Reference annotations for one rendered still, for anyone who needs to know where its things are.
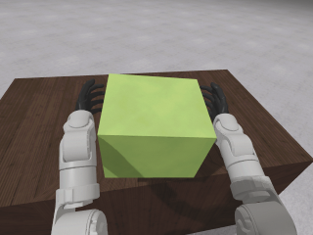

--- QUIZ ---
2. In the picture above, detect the right robot upper arm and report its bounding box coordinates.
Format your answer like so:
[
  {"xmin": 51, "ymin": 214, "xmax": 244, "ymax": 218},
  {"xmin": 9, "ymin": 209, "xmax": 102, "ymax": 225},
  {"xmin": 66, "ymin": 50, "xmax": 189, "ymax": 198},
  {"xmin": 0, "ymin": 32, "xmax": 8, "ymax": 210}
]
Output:
[{"xmin": 235, "ymin": 201, "xmax": 296, "ymax": 235}]

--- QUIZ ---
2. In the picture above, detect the robot right hand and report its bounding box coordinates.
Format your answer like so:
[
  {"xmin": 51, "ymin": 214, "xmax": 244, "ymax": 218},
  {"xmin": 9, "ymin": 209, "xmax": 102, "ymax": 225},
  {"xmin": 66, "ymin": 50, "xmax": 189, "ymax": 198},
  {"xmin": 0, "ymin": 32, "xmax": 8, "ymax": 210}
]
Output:
[{"xmin": 200, "ymin": 82, "xmax": 229, "ymax": 122}]

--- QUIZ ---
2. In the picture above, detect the robot left hand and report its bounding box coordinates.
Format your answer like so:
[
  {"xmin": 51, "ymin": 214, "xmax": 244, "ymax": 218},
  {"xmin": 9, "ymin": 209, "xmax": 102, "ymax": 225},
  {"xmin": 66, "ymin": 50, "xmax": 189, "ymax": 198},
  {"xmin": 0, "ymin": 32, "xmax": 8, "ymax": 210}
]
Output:
[{"xmin": 74, "ymin": 78, "xmax": 106, "ymax": 115}]

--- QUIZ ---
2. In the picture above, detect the left robot upper arm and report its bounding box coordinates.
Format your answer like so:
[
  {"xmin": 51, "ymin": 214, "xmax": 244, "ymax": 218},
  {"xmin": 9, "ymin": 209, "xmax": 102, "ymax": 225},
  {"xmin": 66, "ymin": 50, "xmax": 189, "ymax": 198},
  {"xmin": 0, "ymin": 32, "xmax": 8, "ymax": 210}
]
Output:
[{"xmin": 52, "ymin": 209, "xmax": 109, "ymax": 235}]

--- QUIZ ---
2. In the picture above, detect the carton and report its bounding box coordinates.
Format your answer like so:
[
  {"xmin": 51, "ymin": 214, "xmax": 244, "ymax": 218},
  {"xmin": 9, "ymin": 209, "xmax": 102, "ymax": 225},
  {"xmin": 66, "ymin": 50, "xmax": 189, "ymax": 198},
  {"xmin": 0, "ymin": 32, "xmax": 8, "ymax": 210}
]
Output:
[{"xmin": 97, "ymin": 73, "xmax": 217, "ymax": 178}]

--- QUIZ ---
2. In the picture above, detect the robot left forearm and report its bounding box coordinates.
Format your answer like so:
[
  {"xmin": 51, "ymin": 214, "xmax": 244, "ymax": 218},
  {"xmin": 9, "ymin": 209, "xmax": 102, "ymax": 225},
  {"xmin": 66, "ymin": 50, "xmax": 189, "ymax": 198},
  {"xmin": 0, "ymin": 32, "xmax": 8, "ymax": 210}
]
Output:
[{"xmin": 51, "ymin": 110, "xmax": 100, "ymax": 235}]

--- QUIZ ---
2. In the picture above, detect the pedestal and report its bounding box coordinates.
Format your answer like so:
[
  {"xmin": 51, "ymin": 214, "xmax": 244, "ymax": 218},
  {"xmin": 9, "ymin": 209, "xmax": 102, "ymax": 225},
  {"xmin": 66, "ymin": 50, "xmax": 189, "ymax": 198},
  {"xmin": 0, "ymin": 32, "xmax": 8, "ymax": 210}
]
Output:
[{"xmin": 0, "ymin": 70, "xmax": 313, "ymax": 235}]

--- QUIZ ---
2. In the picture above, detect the robot right forearm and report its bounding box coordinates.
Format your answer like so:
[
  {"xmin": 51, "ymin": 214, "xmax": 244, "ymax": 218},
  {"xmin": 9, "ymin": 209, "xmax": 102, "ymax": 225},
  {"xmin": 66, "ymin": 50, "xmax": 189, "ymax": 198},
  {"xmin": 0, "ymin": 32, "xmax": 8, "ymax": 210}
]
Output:
[{"xmin": 212, "ymin": 113, "xmax": 297, "ymax": 235}]

